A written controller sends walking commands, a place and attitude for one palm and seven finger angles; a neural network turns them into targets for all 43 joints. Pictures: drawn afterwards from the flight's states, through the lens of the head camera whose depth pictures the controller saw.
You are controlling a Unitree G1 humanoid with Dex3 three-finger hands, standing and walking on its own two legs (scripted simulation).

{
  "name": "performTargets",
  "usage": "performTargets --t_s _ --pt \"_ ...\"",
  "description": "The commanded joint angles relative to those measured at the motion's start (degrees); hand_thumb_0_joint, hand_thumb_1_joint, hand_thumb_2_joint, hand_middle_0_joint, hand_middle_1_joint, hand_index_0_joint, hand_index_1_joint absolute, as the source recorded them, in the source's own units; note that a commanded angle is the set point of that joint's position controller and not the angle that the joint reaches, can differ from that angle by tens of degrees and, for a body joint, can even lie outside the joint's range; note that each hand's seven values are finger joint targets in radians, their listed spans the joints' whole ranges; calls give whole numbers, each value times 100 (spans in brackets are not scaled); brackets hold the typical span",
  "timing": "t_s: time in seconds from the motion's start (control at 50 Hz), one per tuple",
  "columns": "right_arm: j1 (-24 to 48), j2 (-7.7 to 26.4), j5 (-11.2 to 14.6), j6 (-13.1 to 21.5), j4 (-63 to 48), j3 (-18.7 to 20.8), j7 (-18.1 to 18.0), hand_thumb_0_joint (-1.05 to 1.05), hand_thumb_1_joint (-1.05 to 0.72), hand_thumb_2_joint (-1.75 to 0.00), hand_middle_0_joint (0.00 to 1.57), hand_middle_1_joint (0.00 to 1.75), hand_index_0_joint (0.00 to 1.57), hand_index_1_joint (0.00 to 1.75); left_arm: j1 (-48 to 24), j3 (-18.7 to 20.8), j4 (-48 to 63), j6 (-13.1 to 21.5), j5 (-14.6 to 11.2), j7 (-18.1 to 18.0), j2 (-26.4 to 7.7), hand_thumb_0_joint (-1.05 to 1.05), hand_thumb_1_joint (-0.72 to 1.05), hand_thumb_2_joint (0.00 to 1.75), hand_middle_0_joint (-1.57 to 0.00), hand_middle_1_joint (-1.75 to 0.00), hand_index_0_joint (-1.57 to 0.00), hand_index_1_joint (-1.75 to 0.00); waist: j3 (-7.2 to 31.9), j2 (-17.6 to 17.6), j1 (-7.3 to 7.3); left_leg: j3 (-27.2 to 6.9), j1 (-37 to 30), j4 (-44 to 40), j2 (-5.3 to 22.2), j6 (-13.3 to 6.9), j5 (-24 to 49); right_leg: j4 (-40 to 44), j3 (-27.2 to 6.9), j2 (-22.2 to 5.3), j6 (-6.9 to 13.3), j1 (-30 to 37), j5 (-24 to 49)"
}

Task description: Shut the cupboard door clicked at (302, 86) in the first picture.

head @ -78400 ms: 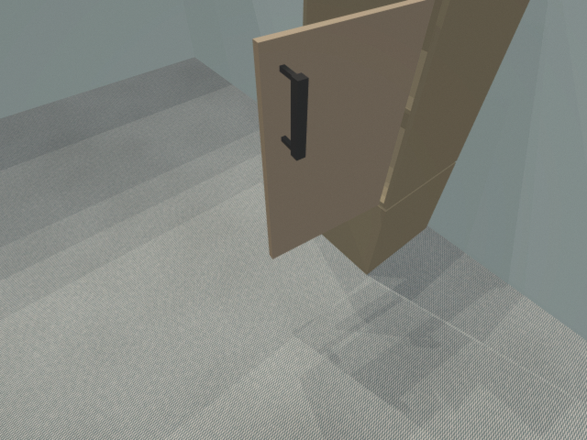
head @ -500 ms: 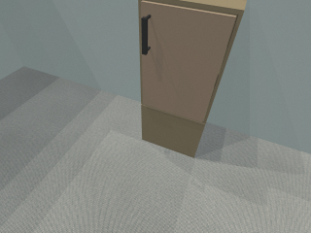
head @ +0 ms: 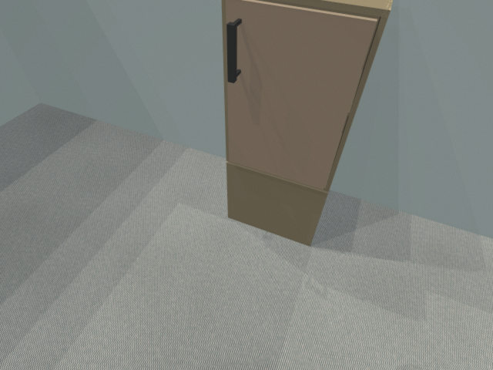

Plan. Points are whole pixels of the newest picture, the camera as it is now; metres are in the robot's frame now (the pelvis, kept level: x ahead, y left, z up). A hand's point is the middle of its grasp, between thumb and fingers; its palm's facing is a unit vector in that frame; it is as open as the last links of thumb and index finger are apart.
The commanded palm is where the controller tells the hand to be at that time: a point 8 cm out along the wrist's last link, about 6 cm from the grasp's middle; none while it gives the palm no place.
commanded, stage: look to check the result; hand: left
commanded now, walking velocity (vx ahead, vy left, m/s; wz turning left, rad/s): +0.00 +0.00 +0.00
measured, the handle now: (235, 51) +0.91 +0.08 +0.12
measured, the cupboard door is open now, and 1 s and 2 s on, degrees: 0 0 0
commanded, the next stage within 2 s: stand and wait in 0.12 s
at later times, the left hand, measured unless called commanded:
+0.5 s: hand out of the picture -0.04 +0.14 -0.18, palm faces +0.03 -0.99 -0.17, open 7.4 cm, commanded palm none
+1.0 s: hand out of the picture -0.02 +0.12 -0.18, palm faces +0.04 -0.99 -0.16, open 7.4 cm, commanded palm none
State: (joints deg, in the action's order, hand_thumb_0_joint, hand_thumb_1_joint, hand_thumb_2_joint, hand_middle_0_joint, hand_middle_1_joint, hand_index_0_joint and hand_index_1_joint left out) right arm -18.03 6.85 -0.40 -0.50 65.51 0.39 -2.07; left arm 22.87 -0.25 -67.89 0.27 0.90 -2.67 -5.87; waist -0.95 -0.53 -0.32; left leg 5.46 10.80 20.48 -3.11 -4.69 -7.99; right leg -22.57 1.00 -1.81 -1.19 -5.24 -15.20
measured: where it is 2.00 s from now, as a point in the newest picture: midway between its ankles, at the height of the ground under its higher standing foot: outside the picture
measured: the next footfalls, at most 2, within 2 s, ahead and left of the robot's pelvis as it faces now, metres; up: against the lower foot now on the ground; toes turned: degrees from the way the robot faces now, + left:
none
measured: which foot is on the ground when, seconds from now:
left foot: down 0.00-1.00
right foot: down 0.00-1.00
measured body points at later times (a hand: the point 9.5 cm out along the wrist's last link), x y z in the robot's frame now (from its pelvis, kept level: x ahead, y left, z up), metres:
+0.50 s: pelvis +0.01 -0.01 +0.00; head +0.01 -0.01 +0.45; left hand -0.04 +0.19 -0.16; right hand -0.03 -0.22 -0.16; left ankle +0.04 +0.06 -0.74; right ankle -0.03 -0.13 -0.74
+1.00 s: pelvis +0.02 -0.03 +0.00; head +0.03 -0.03 +0.45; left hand -0.02 +0.18 -0.16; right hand +0.00 -0.23 -0.16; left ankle +0.04 +0.06 -0.74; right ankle -0.03 -0.13 -0.74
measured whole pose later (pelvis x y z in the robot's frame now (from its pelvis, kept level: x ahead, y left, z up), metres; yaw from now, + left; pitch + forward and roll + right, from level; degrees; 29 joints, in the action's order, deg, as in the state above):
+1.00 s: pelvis +0.02 -0.03 +0.00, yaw +0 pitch -2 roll +0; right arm -16.8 6.6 -0.3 0.0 66.5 0.0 -2.2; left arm 20.0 -0.2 -67.4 1.2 0.6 -2.9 -5.7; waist -2.0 -0.2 -0.5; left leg 4.6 9.8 21.7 -1.1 -2.4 -10.3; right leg -20.6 1.5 0.3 0.9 -2.8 -16.1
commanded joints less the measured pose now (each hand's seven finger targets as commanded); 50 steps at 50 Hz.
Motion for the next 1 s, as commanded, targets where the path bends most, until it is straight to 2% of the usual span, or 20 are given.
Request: performTargets --t_s 0.0,0.14,0.18,0.22,0.38,0.46,0.48,0.58,0.64,0.68,0.76,0.88,0.98 --pt "-455 540 -14 54 -104 74 -49 0 -90 -90 20 30 20 30 605 60 -12 8 19 -13 -487 0 90 90 -20 -30 -20 -30 -694 73 -32 -1080 -91 -726 859 210 -791 454 -355 -314 267 -801 70" --pt "-461 547 -17 63 -83 69 -49 0 -90 -90 20 30 20 30 555 72 6 4 15 -10 -489 0 90 90 -20 -30 -20 -30 -693 94 -29 -1091 -83 -761 869 222 -804 433 -360 -313 272 -795 50" --pt "-444 589 0 61 -91 67 -43 0 -90 -90 20 30 20 30 566 75 9 22 15 -8 -543 0 90 90 -20 -30 -20 -30 -709 -45 -10 -1048 -103 -678 855 209 -650 487 -378 -320 282 -805 70" --pt "-458 513 -15 54 -61 56 -39 0 -90 -90 20 30 20 30 518 65 0 16 6 -8 -505 0 90 90 -20 -30 -20 -30 -711 -12 -35 -1030 -111 -663 828 224 -657 492 -385 -334 286 -827 15" --pt "-429 534 1 67 -34 48 -33 0 -90 -90 20 30 20 30 461 63 43 67 -13 -15 -572 0 90 90 -20 -30 -20 -30 -562 -39 -23 -905 -283 -398 824 216 -36 578 -430 -368 313 -742 255" --pt "-457 465 -13 69 -1 29 -45 0 -90 -90 20 30 20 30 393 56 27 56 -19 -21 -507 0 90 90 -20 -30 -20 -30 -637 72 -49 -902 -249 -411 826 231 -11 573 -435 -362 313 -710 286" --pt "-422 503 1 68 -17 32 -41 0 -90 -90 20 30 20 30 440 63 44 64 -16 -21 -557 0 90 90 -20 -30 -20 -30 -634 24 -14 -891 -273 -369 830 221 64 594 -439 -358 318 -718 320" --pt "-412 494 -3 72 -16 23 -44 0 -90 -90 20 30 20 30 410 56 38 75 -17 -25 -536 0 90 90 -20 -30 -20 -30 -613 -14 -22 -871 -305 -326 840 219 171 604 -461 -359 326 -683 424" --pt "-405 459 -18 78 -1 24 -53 0 -90 -90 20 30 20 30 386 51 23 71 -22 -25 -470 0 90 90 -20 -30 -20 -30 -570 77 -37 -857 -329 -313 837 231 197 599 -481 -366 322 -655 463" --pt "-392 505 -1 81 -8 26 -49 0 -90 -90 20 30 20 30 403 60 39 85 -13 -27 -529 0 90 90 -20 -30 -20 -30 -533 -23 -25 -851 -350 -281 857 221 304 614 -471 -361 320 -624 526" --pt "-380 452 -16 92 0 18 -64 0 -90 -90 20 30 20 30 366 62 17 78 -20 -26 -467 0 90 90 -20 -30 -20 -30 -536 74 -31 -845 -360 -275 852 226 376 605 -472 -368 319 -578 604" --pt "-339 500 -1 97 -12 24 -63 0 -90 -90 20 30 20 30 411 68 26 102 -15 -33 -507 0 90 90 -20 -30 -20 -30 -492 -77 -10 -833 -416 -208 873 211 588 638 -460 -385 315 -518 797" --pt "-326 487 1 84 5 11 -64 0 -90 -90 20 30 20 30 419 59 29 93 -21 -34 -505 0 90 90 -20 -30 -20 -30 -606 -9 -6 -828 -375 -216 862 226 510 671 -468 -380 323 -538 739"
